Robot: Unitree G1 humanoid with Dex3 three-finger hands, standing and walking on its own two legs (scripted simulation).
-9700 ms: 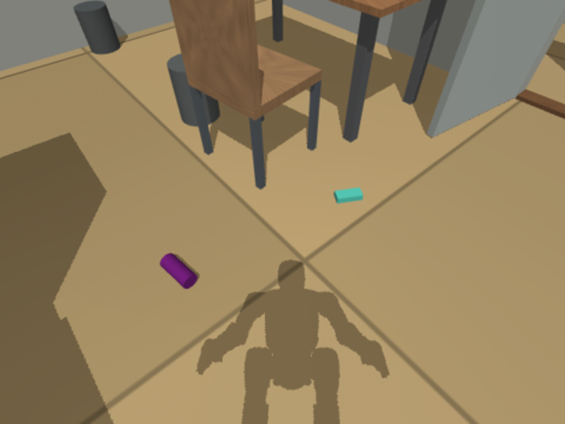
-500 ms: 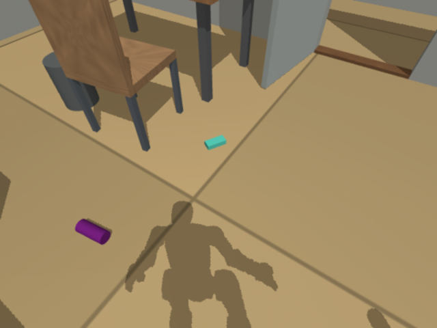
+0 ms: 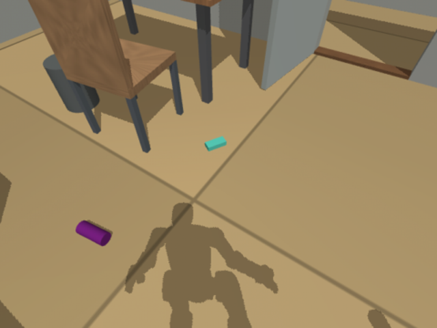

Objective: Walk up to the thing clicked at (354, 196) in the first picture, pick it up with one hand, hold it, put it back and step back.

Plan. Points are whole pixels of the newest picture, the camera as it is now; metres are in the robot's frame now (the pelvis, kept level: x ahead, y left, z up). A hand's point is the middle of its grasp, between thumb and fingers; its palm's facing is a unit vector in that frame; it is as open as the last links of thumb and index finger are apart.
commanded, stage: stand
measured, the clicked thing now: (215, 143) +1.29 +0.05 -0.77
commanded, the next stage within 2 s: none
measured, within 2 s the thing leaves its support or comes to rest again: neither
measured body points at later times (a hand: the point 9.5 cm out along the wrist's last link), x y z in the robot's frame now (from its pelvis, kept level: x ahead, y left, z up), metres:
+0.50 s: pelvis +0.00 +0.00 +0.00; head +0.01 +0.00 +0.45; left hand +0.07 +0.30 -0.13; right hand +0.08 -0.30 -0.13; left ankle +0.01 +0.14 -0.75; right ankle -0.02 -0.13 -0.75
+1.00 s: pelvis +0.00 +0.00 +0.00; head +0.01 +0.00 +0.45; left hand +0.06 +0.31 -0.13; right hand +0.07 -0.30 -0.14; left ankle +0.01 +0.14 -0.75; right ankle -0.02 -0.13 -0.75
